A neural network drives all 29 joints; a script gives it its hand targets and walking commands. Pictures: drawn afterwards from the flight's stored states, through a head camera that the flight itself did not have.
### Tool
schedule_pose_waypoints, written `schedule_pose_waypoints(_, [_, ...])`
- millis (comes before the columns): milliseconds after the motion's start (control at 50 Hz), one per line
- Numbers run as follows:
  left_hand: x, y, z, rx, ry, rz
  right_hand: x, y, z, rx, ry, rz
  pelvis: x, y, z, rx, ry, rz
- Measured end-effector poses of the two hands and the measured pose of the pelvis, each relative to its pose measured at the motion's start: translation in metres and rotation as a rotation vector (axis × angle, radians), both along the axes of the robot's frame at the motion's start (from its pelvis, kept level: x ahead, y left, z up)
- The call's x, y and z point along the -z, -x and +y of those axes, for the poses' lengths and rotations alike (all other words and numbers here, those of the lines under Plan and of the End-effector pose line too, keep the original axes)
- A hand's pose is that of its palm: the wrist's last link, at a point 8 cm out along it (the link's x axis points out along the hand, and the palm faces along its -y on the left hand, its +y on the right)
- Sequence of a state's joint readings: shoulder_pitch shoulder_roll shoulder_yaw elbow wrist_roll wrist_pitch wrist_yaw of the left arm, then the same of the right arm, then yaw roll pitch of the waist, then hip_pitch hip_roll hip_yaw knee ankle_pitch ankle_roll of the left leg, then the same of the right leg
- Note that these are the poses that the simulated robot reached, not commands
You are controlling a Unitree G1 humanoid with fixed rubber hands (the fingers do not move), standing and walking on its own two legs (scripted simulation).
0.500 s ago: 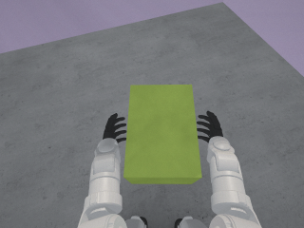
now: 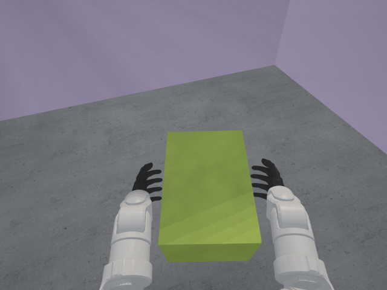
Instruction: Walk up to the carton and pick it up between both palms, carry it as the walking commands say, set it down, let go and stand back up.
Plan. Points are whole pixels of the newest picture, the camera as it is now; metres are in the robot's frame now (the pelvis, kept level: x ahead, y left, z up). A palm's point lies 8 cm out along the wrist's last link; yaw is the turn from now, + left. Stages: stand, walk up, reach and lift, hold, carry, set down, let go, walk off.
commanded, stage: reach and lift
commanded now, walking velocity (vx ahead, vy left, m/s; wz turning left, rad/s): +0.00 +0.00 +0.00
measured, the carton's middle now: (206, 193) +0.37 +0.00 -0.06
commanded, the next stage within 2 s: hold in 1.18 s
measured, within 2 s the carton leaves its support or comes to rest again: neither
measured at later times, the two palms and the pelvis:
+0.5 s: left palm (136, 197) +0.29 +0.15 +0.05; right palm (275, 193) +0.29 -0.14 +0.06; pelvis -0.01 +0.00 +0.00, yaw +0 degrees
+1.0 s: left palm (138, 196) +0.29 +0.15 +0.05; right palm (278, 192) +0.30 -0.15 +0.06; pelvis +0.00 +0.00 +0.00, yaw +0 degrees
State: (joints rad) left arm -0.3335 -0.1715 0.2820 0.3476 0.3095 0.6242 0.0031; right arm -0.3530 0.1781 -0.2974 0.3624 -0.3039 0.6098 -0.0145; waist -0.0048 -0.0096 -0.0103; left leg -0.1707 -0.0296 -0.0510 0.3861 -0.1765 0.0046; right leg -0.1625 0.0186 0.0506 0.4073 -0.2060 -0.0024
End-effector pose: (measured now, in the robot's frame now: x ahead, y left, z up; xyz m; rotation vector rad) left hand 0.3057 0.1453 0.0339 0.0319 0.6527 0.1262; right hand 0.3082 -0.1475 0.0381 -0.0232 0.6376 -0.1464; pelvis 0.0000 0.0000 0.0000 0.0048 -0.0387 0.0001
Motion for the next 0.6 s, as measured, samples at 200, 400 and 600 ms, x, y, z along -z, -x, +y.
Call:
schedule_pose_waypoints(200, [-0.018, 0.011, 0.007, -0.025, 0.002, -0.002, -0.019, 0.007, 0.007, -0.023, 0.005, -0.004, -0.001, 0.002, 0.002, -0.005, 0.003, -0.073])
schedule_pose_waypoints(400, [-0.02, 0.016, 0.007, -0.026, 0.006, 0.015, -0.021, 0.014, 0.008, -0.01, 0.01, 0.014, 0.0, 0.006, 0.004, -0.003, 0.004, -0.105])
schedule_pose_waypoints(600, [-0.02, 0.013, 0.004, -0.017, 0.002, 0.016, -0.019, 0.014, 0.005, 0.003, 0.015, 0.019, 0.0, 0.007, 0.005, 0.002, 0.002, -0.105])
